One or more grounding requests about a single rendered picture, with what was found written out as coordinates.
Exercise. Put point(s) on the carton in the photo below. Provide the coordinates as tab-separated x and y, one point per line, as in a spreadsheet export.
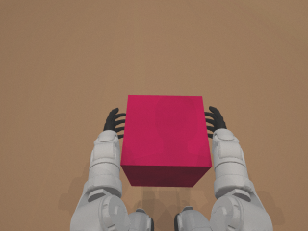
165	141

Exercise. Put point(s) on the left robot forearm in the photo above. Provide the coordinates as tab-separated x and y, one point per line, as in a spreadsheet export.
104	170

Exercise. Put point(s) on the left robot upper arm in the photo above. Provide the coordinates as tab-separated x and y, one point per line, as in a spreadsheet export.
107	213

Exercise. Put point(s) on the right robot thigh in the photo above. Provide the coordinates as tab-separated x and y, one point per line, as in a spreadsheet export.
192	220

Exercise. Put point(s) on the right robot forearm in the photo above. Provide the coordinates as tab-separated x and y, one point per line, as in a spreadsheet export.
230	168

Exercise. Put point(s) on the right robot hand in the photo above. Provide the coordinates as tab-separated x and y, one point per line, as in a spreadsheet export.
217	120

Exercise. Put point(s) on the robot thigh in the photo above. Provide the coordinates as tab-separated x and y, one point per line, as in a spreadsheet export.
139	221
192	220

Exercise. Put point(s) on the left robot thigh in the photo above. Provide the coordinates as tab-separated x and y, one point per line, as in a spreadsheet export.
139	221

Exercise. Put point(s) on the left robot hand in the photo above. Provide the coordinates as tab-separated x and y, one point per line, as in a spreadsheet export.
111	122

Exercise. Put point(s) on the right robot upper arm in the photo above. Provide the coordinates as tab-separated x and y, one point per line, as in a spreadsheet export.
231	213

